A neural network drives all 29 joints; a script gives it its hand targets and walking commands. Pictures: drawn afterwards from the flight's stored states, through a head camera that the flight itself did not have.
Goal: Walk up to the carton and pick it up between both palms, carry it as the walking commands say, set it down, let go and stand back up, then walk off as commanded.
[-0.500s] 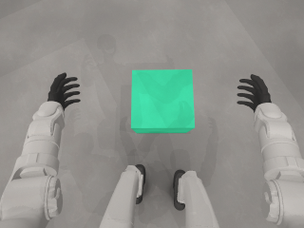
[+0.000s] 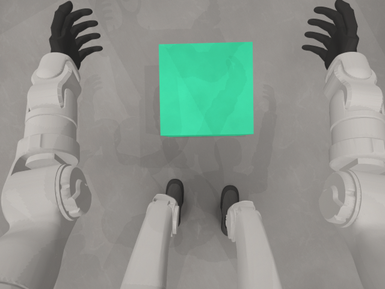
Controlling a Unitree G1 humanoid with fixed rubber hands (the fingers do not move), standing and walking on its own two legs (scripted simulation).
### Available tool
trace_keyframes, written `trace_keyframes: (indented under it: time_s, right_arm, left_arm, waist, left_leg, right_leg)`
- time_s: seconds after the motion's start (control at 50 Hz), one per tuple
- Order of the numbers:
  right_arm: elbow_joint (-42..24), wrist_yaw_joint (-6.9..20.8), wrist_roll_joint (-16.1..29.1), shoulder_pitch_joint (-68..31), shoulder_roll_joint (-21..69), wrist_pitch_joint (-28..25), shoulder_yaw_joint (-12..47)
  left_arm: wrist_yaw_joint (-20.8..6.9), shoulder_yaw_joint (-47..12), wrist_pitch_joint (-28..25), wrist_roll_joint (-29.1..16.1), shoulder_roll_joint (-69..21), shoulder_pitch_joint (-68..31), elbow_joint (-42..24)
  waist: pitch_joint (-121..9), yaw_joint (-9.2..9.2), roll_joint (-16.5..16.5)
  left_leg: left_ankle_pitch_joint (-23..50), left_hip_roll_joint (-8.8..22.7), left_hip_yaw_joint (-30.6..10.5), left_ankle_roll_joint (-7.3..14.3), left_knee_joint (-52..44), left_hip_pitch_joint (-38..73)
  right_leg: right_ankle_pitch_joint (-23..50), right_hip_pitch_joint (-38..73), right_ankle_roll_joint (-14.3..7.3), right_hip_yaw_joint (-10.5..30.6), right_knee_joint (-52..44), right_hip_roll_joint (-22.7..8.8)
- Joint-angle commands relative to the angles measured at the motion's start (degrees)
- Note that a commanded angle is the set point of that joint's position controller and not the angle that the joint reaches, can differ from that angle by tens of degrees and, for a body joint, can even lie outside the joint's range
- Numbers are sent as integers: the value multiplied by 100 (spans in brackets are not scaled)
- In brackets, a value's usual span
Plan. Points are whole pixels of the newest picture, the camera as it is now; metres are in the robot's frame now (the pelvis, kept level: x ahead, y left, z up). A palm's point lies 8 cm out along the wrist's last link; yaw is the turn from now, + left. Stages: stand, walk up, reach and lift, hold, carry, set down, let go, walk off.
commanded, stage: reach and lift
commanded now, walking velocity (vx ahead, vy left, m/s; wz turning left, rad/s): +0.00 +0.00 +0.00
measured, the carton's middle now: (204, 96) +0.53 +0.01 -0.54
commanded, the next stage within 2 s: none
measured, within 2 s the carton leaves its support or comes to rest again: neither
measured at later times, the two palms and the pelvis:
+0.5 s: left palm (99, 72) +0.51 +0.26 -0.21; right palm (308, 73) +0.53 -0.20 -0.21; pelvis -0.03 +0.00 -0.11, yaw +0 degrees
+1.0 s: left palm (125, 87) +0.51 +0.25 -0.36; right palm (280, 89) +0.53 -0.20 -0.36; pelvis -0.05 -0.01 -0.23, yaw +0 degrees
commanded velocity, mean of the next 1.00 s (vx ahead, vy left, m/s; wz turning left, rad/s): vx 0.00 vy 0.00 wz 0.00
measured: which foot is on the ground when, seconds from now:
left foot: down 0.00-1.00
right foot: down 0.00-1.00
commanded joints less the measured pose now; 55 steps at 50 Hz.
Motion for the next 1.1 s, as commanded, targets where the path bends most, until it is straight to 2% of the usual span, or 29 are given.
trace_keyframes:
  time_s: [0.0, 0.1, 0.24, 0.34, 0.54, 0.68, 0.9, 1.08]
  right_arm:
    - [-700, -11, -39, -1214, -811, -144, -116]
    - [-714, 8, -70, -1310, -785, -139, -118]
    - [-245, 24, -30, -1707, -784, -54, -96]
    - [-105, -65, 52, -2073, -923, 13, -68]
    - [-525, -305, 435, -2737, -1318, 235, 259]
    - [-190, -339, 669, -2981, -1339, 245, 501]
    - [221, -445, 768, -3109, -1384, -64, 628]
    - [441, -566, 1005, -3208, -1359, -304, 921]
  left_arm:
    - [-11, 165, -143, 34, 951, -1151, -661]
    - [-47, 168, -141, 35, 918, -1225, -625]
    - [-45, 129, -67, 76, 920, -1599, -179]
    - [35, 64, -6, 26, 1104, -1996, -74]
    - [236, -306, 168, -372, 1573, -2714, -409]
    - [320, -527, 180, -591, 1576, -2911, -82]
    - [470, -749, -83, -741, 1519, -3116, 231]
    - [633, -972, -332, -934, 1543, -3197, 447]
  waist:
    - [-6336, 108, 8]
    - [-6196, 68, -24]
    - [-5667, 81, -46]
    - [-5879, 69, -45]
    - [-6816, 76, 41]
    - [-6243, 126, -23]
    - [-5807, 60, 72]
    - [-5455, 104, 74]
  left_leg:
    - [3404, -144, -145, -185, 28, 3846]
    - [3232, -142, -158, -186, 191, 3465]
    - [2170, -186, 4, -220, 890, 2315]
    - [1680, -228, 131, -245, 1615, 1779]
    - [1117, -244, 278, -254, 2914, 1269]
    - [669, -172, 252, -216, 3518, 510]
    - [761, -75, 126, -205, 4472, 75]
    - [870, 3, 1, -187, 5193, -81]
  right_leg:
    - [2683, 2636, 172, -15, -68, 248]
    - [2512, 2227, 193, -73, 114, 245]
    - [1562, 1207, 194, -229, 853, 290]
    - [1099, 742, 209, -342, 1593, 320]
    - [682, 585, 195, -413, 2851, 300]
    - [356, 106, 159, -424, 3513, 261]
    - [364, -508, 123, -433, 4512, 193]
    - [384, -871, 123, -383, 5244, 157]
